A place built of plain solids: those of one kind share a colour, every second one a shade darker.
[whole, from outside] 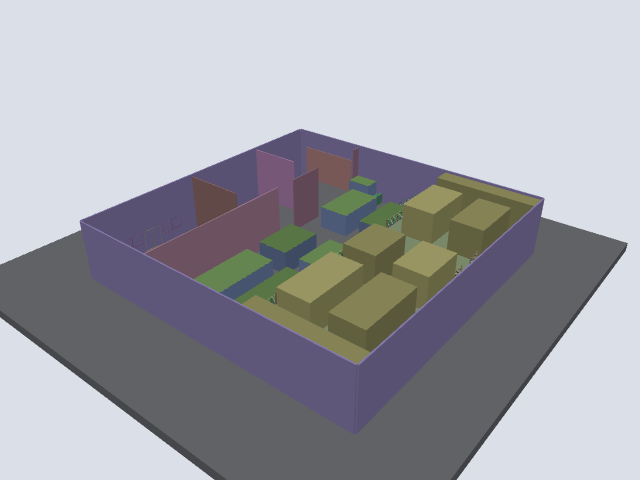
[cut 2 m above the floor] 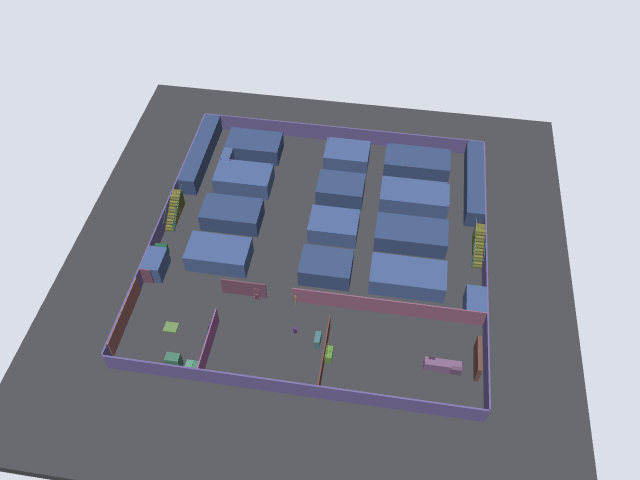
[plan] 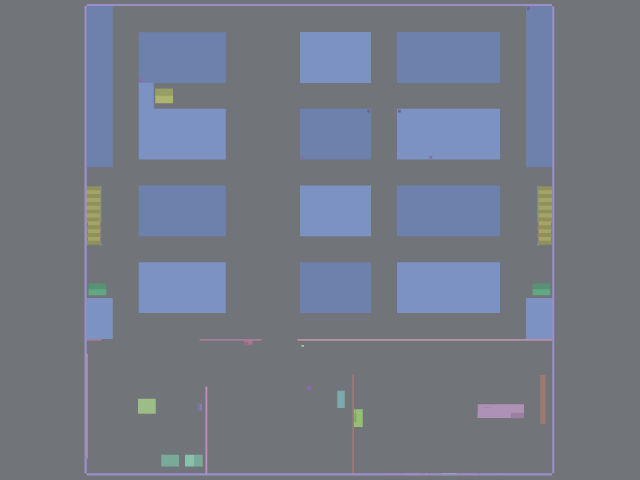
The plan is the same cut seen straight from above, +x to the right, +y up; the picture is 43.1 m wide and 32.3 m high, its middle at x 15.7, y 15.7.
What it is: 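A self-storage house; a reception shop, a loading bay, aisles of roller-shutter units, a steel mezzanine reached by steel stairs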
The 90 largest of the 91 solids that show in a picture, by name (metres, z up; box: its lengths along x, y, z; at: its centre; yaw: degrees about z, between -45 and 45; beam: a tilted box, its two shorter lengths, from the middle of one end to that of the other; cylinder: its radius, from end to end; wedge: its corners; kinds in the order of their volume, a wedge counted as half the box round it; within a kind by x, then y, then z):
{
 "units_1": {"box": [1.77, 2.76, 2.52], "at": [0.88, 10.41, 1.21]},
 "units_2": {"box": [1.77, 10.85, 2.52], "at": [0.88, 26.02, 1.21]},
 "units_3": {"box": [1.02, 1.78, 2.52], "at": [4.01, 25.4, 1.21]},
 "units_4": {"box": [5.87, 3.42, 2.52], "at": [6.43, 12.5, 1.21]},
 "units_5": {"box": [5.87, 3.42, 2.52], "at": [6.43, 17.66, 1.21]},
 "units_6": {"box": [5.87, 3.42, 2.52], "at": [6.43, 22.82, 1.21]},
 "units_7": {"box": [5.87, 3.42, 2.52], "at": [6.43, 27.98, 1.21]},
 "units_8": {"box": [4.79, 3.42, 2.52], "at": [16.74, 12.5, 1.21]},
 "units_9": {"box": [4.79, 3.42, 2.52], "at": [16.74, 17.66, 1.21]},
 "units_10": {"box": [4.79, 3.42, 2.52], "at": [16.74, 22.82, 1.21]},
 "units_11": {"box": [4.79, 3.42, 2.52], "at": [16.74, 27.98, 1.21]},
 "units_12": {"box": [6.95, 3.42, 2.52], "at": [24.35, 12.5, 1.21]},
 "units_13": {"box": [6.95, 3.42, 2.52], "at": [24.35, 17.66, 1.21]},
 "units_14": {"box": [6.95, 3.42, 2.52], "at": [24.35, 22.82, 1.21]},
 "units_15": {"box": [6.95, 3.42, 2.52], "at": [24.35, 27.98, 1.21]},
 "units_16": {"box": [1.77, 2.76, 2.52], "at": [30.45, 10.41, 1.21]},
 "units_17": {"box": [1.77, 10.85, 2.52], "at": [30.45, 26.02, 1.21]},
 "units_deck_1": {"box": [1.77, 10.85, 3.37], "at": [0.88, 26.02, 4.4]},
 "units_deck_2": {"box": [5.87, 3.42, 3.37], "at": [6.43, 22.82, 4.4]},
 "units_deck_3": {"box": [5.87, 3.42, 3.37], "at": [6.43, 27.98, 4.4]},
 "units_deck_4": {"box": [4.79, 3.42, 3.37], "at": [16.74, 22.82, 4.4]},
 "units_deck_5": {"box": [4.79, 3.42, 3.37], "at": [16.74, 27.98, 4.4]},
 "units_deck_6": {"box": [6.95, 3.42, 3.37], "at": [24.35, 22.82, 4.4]},
 "units_deck_7": {"box": [6.95, 3.42, 3.37], "at": [24.35, 27.98, 4.4]},
 "units_deck_8": {"box": [1.77, 10.85, 3.37], "at": [30.45, 26.02, 4.4]},
 "wall_1": {"box": [0.15, 31.44, 6.39], "at": [-0.07, 15.72, 3.14]},
 "wall_2": {"box": [31.32, 0.15, 6.39], "at": [15.66, -0.07, 3.14]},
 "wall_3": {"box": [31.32, 0.15, 6.39], "at": [15.66, 31.52, 3.14]},
 "wall_4": {"box": [0.15, 31.44, 6.39], "at": [31.39, 15.72, 3.14]},
 "slab_deck_1": {"box": [31.32, 12.13, 0.25], "at": [15.66, 25.38, 2.6]},
 "deck_stair_1": {"box": [0.9, 0.79, 0.22], "at": [0.46, 15.78, 0.06]},
 "deck_stair_2": {"box": [0.9, 0.79, 0.39], "at": [0.46, 16.04, 0.14]},
 "deck_stair_3": {"box": [0.9, 0.79, 0.56], "at": [0.46, 16.3, 0.23]},
 "deck_stair_4": {"box": [0.9, 0.79, 0.73], "at": [0.46, 16.56, 0.32]},
 "deck_stair_5": {"box": [0.9, 0.79, 0.9], "at": [0.46, 16.82, 0.4]},
 "deck_stair_6": {"box": [0.9, 0.79, 1.07], "at": [0.46, 17.09, 0.48]},
 "deck_stair_7": {"box": [0.9, 0.79, 1.24], "at": [0.46, 17.35, 0.57]},
 "deck_stair_8": {"box": [0.9, 0.79, 1.41], "at": [0.46, 17.61, 0.66]},
 "deck_stair_9": {"box": [0.9, 0.79, 1.58], "at": [0.46, 17.87, 0.74]},
 "deck_stair_10": {"box": [0.9, 0.79, 1.75], "at": [0.46, 18.13, 0.82]},
 "deck_stair_11": {"box": [0.9, 0.79, 1.92], "at": [0.46, 18.4, 0.91]},
 "deck_stair_12": {"box": [0.9, 0.79, 2.09], "at": [0.46, 18.66, 0.99]},
 "deck_stair_13": {"box": [0.9, 0.79, 2.26], "at": [0.46, 18.92, 1.08]},
 "deck_stair_14": {"box": [0.9, 0.52, 2.43], "at": [0.46, 19.05, 1.17]},
 "deck_stair_15": {"box": [0.9, 0.27, 2.6], "at": [0.46, 19.18, 1.25]},
 "deck_stair_16": {"box": [0.9, 0.79, 0.22], "at": [30.86, 15.78, 0.06]},
 "deck_stair_17": {"box": [0.9, 0.79, 0.39], "at": [30.86, 16.04, 0.14]},
 "deck_stair_18": {"box": [0.9, 0.79, 0.56], "at": [30.86, 16.3, 0.23]},
 "deck_stair_19": {"box": [0.9, 0.79, 0.73], "at": [30.86, 16.56, 0.32]},
 "deck_stair_20": {"box": [0.9, 0.79, 0.9], "at": [30.86, 16.82, 0.4]},
 "deck_stair_21": {"box": [0.9, 0.79, 1.07], "at": [30.86, 17.09, 0.48]},
 "deck_stair_22": {"box": [0.9, 0.79, 1.24], "at": [30.86, 17.35, 0.57]},
 "deck_stair_23": {"box": [0.9, 0.79, 1.58], "at": [30.86, 17.87, 0.74]},
 "deck_stair_24": {"box": [0.9, 0.79, 1.75], "at": [30.86, 18.13, 0.82]},
 "deck_stair_25": {"box": [0.9, 0.79, 1.92], "at": [30.86, 18.4, 0.91]},
 "deck_stair_26": {"box": [0.9, 0.79, 2.09], "at": [30.86, 18.66, 0.99]},
 "deck_stair_27": {"box": [0.9, 0.79, 2.26], "at": [30.86, 18.92, 1.08]},
 "deck_stair_28": {"box": [0.9, 0.52, 2.43], "at": [30.86, 19.05, 1.17]},
 "deck_stair_29": {"box": [0.9, 0.27, 2.6], "at": [30.86, 19.18, 1.25]},
 "front_wall_1": {"box": [1.0, 0.12, 6.14], "at": [0.5, 8.98, 3.02]},
 "front_wall_2": {"box": [4.18, 0.12, 6.14], "at": [9.7, 8.98, 3.02]},
 "front_wall_3": {"box": [17.13, 0.12, 6.14], "at": [22.75, 8.98, 3.02]},
 "reception_side_1": {"box": [0.12, 6.64, 6.14], "at": [17.93, 3.32, 3.02]},
 "bay_side_1": {"box": [0.12, 5.84, 6.14], "at": [8.05, 2.92, 3.02]},
 "utop_1": {"box": [5.85, 3.4, 0.03], "at": [6.43, 12.5, 2.48]},
 "utop_2": {"box": [5.85, 3.4, 0.03], "at": [6.43, 17.66, 2.48]},
 "utop_3": {"box": [4.77, 3.4, 0.03], "at": [16.74, 12.5, 2.48]},
 "utop_4": {"box": [4.77, 3.4, 0.03], "at": [16.74, 17.66, 2.48]},
 "utop_5": {"box": [6.93, 3.4, 0.03], "at": [24.35, 12.5, 2.48]},
 "utop_6": {"box": [6.93, 3.4, 0.03], "at": [24.35, 17.66, 2.48]},
 "counter_1": {"box": [2.25, 0.35, 1.09], "at": [27.43, 3.9, 0.5]},
 "counter_2": {"box": [3.11, 0.57, 0.79], "at": [27.87, 4.36, 0.34]},
 "counter_3": {"box": [0.9, 0.38, 0.85], "at": [28.98, 3.89, 0.37]},
 "loading_door_1": {"box": [0.08, 7.05, 4.25], "at": [0.04, 4.52, 2.08]},
 "shelving_1": {"box": [0.36, 3.27, 1.94], "at": [30.69, 4.97, 0.92]},
 "bay_1": {"box": [1.19, 0.79, 1.56], "at": [5.61, 0.85, 0.92]},
 "bay_2": {"box": [0.59, 0.79, 0.71], "at": [6.91, 0.85, 0.5]},
 "bay_3": {"box": [0.59, 0.79, 0.71], "at": [7.51, 0.85, 0.5]},
 "foot_pallet_1": {"box": [0.59, 0.39, 0.88], "at": [0.42, 12.18, 0.58]},
 "foot_pallet_2": {"box": [0.59, 0.39, 1.1], "at": [0.42, 12.58, 0.69]},
 "foot_pallet_3": {"box": [0.59, 0.39, 0.88], "at": [1.02, 12.18, 0.58]},
 "foot_pallet_4": {"box": [0.59, 0.39, 1.1], "at": [1.02, 12.58, 0.69]},
 "foot_pallet_5": {"box": [1.19, 0.39, 0.92], "at": [30.6, 12.18, 0.61]},
 "foot_pallet_6": {"box": [1.19, 0.39, 0.62], "at": [30.6, 12.58, 0.45]},
 "more_packing_table_packing_table_1": {"box": [0.6, 1.2, 1.01], "at": [18.29, 3.72, 0.46]},
 "cleaner_cart_1": {"box": [0.5, 1.15, 1.07], "at": [17.12, 4.97, 0.48]},
 "dead_end_stock_1": {"box": [1.19, 0.49, 0.28], "at": [5.21, 25.15, 0.29]},
 "dead_end_stock_2": {"box": [1.19, 0.49, 0.28], "at": [5.21, 25.65, 0.29]},
 "onway_owbay_1": {"box": [1.2, 1.0, 0.19], "at": [4.05, 4.52, 0.05]},
 "deck_guard_string_1": {"wedge": [[0.94, 15.38, -0.02], [0.94, 15.38, 0.2], [0.94, 19.36, 2.56], [0.94, 19.36, 2.78], [0.98, 15.38, -0.02], [0.98, 15.38, 0.2], [0.98, 19.36, 2.56], [0.98, 19.36, 2.78]]}
}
